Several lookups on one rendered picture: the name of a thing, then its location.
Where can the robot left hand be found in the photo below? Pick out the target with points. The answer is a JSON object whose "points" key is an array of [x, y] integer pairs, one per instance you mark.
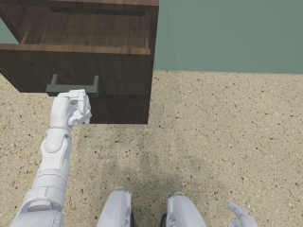
{"points": [[62, 109]]}

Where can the robot right thigh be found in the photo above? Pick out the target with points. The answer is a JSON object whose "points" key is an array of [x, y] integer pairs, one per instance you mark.
{"points": [[184, 213]]}

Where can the robot right hand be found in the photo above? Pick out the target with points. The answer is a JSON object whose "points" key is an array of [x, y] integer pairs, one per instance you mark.
{"points": [[242, 215]]}

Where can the cabinet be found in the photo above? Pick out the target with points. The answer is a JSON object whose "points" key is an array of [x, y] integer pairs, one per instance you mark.
{"points": [[105, 109]]}

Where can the drawer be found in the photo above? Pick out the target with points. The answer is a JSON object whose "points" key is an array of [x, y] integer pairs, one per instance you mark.
{"points": [[77, 45]]}

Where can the handle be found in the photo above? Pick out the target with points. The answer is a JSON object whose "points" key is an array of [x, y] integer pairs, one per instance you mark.
{"points": [[53, 89]]}

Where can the left robot forearm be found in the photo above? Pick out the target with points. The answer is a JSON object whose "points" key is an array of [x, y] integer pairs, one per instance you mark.
{"points": [[47, 191]]}

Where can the robot left upper arm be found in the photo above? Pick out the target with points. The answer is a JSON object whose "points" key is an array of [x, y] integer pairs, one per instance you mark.
{"points": [[46, 218]]}

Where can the right robot shin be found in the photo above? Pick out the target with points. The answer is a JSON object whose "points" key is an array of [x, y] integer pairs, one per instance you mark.
{"points": [[168, 223]]}

